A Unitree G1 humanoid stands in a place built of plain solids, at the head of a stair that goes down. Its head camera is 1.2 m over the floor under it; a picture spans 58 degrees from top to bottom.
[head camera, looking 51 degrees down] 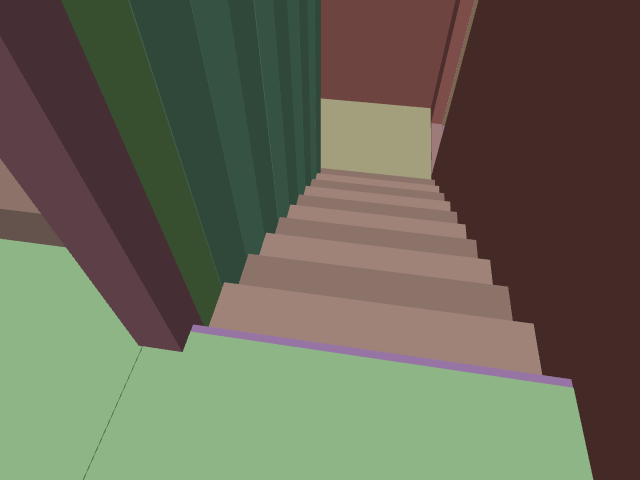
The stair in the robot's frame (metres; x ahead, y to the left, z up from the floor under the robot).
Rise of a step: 0.17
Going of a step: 0.27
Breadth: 1.13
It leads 9 degrees to the right of straight ahead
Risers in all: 11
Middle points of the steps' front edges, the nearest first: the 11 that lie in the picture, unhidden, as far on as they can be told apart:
0.55 -0.15 0.00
0.82 -0.20 -0.17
1.09 -0.24 -0.35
1.35 -0.28 -0.52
1.62 -0.32 -0.69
1.89 -0.36 -0.86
2.15 -0.40 -1.04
2.42 -0.45 -1.21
2.69 -0.49 -1.38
2.95 -0.53 -1.56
3.22 -0.57 -1.73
